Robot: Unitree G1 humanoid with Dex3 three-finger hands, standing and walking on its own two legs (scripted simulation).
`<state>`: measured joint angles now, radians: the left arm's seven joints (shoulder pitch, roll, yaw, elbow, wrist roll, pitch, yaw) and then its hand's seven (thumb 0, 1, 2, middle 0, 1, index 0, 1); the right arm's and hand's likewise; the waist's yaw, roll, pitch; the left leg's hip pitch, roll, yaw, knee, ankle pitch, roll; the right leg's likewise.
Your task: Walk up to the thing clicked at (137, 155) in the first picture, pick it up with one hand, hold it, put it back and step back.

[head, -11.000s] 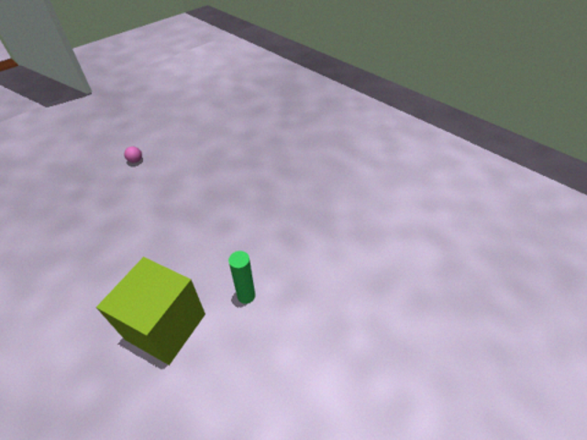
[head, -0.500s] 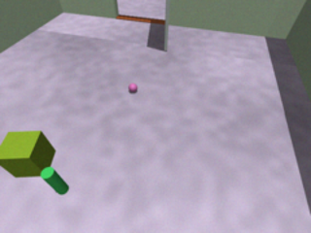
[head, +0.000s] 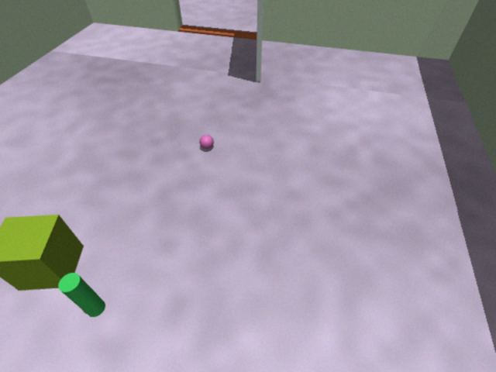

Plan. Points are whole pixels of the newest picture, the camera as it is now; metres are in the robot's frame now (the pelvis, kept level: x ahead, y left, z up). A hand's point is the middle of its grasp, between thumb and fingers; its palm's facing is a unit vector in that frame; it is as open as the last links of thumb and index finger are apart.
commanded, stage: stand
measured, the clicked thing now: (206, 141) +1.48 +0.27 -0.74
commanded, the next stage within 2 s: walk up in 1.70 s
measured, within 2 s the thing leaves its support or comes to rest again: neither
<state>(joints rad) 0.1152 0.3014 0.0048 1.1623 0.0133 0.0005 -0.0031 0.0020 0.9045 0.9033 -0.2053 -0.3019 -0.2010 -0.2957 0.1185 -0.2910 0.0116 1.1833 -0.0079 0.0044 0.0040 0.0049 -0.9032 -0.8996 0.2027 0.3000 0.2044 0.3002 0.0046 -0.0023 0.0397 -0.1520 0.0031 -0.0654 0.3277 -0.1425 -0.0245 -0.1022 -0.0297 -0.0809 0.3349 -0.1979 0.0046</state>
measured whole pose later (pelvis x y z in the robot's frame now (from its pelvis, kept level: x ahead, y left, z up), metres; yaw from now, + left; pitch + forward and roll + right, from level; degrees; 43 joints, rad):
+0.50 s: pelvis +0.01 +0.00 +0.00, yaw +0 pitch -2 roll +0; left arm 0.11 0.34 0.02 1.14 0.01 -0.01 -0.01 0.00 0.90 0.90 -0.21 -0.30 -0.20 -0.30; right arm 0.10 -0.34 0.01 1.15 -0.01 0.00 0.00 0.00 -0.90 -0.90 0.20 0.30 0.20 0.30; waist 0.01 0.00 0.04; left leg -0.14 0.01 -0.06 0.32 -0.15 -0.03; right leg -0.09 -0.02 -0.08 0.33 -0.20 0.00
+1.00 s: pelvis +0.02 +0.00 +0.00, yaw -1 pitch -2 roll +0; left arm 0.10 0.35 0.01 1.13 0.01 0.00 -0.01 0.00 0.90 0.90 -0.21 -0.30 -0.20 -0.30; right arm 0.10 -0.35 0.02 1.14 -0.01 -0.01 0.00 0.00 -0.90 -0.90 0.20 0.30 0.21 0.30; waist 0.01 0.00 0.05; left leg -0.12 0.01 -0.06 0.31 -0.16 -0.03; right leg -0.07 -0.02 -0.07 0.31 -0.21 0.00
